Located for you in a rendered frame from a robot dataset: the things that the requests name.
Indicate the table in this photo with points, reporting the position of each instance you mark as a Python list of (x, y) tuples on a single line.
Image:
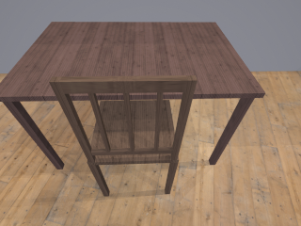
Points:
[(72, 49)]

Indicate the chair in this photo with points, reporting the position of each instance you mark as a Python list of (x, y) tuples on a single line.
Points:
[(130, 131)]

